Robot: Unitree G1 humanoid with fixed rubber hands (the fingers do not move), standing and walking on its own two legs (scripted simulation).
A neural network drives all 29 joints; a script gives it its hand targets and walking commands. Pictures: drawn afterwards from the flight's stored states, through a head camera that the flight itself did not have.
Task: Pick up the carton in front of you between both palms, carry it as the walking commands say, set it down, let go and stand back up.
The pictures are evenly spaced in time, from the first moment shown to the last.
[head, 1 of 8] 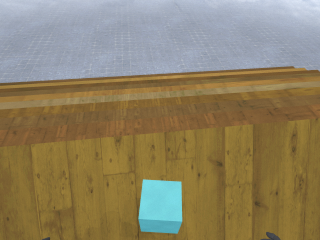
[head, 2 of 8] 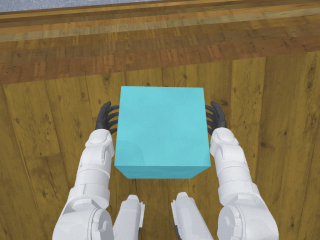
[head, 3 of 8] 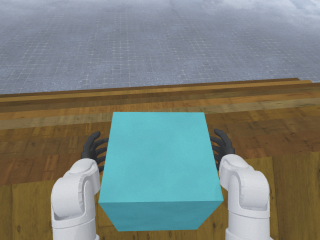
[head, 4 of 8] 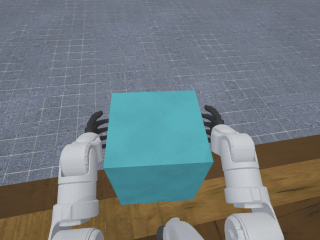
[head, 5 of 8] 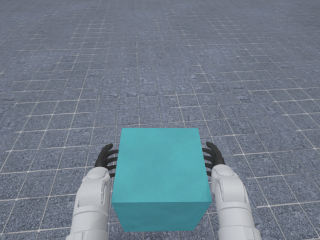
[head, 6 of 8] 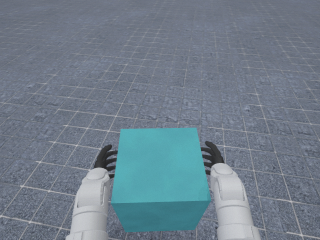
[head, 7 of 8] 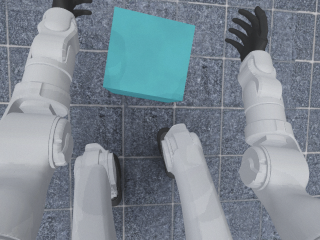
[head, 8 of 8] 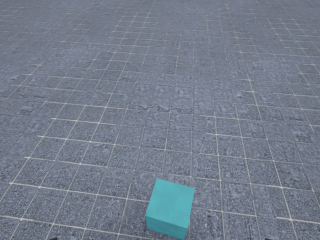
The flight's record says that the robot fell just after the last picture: no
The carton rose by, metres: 0.69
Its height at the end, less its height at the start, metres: -1.56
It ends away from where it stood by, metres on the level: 5.19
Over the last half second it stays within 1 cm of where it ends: yes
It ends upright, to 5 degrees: yes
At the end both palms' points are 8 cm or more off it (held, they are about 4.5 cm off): yes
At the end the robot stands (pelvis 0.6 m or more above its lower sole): yes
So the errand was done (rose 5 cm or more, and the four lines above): yes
